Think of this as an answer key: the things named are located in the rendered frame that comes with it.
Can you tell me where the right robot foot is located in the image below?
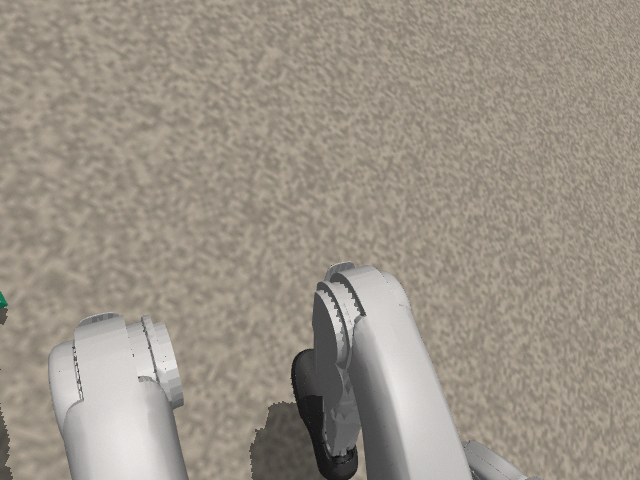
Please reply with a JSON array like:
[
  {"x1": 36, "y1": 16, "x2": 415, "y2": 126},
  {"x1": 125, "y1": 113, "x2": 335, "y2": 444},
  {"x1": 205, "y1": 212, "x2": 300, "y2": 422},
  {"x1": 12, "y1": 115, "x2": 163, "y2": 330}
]
[{"x1": 291, "y1": 349, "x2": 358, "y2": 480}]

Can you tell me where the right robot hand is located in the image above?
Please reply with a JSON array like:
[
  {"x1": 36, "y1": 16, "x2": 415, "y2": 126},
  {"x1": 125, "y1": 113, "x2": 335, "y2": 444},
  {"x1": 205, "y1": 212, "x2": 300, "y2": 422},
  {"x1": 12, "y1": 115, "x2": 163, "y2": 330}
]
[{"x1": 461, "y1": 440, "x2": 529, "y2": 480}]

